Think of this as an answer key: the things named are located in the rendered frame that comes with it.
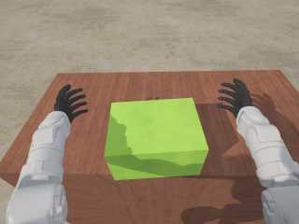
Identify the left robot upper arm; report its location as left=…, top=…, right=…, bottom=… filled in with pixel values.
left=8, top=183, right=68, bottom=224

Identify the right robot hand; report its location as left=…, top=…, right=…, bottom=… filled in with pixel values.
left=217, top=78, right=252, bottom=118

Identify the right robot upper arm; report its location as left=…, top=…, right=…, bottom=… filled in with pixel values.
left=261, top=186, right=299, bottom=224

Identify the right robot forearm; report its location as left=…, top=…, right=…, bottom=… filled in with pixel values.
left=235, top=105, right=299, bottom=189

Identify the left robot forearm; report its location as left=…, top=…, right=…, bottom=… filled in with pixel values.
left=6, top=111, right=71, bottom=224

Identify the carton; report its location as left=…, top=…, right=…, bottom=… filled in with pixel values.
left=104, top=98, right=209, bottom=180

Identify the pedestal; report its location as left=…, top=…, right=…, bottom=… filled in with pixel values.
left=0, top=70, right=299, bottom=224

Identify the left robot hand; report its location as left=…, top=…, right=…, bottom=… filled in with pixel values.
left=53, top=84, right=89, bottom=123

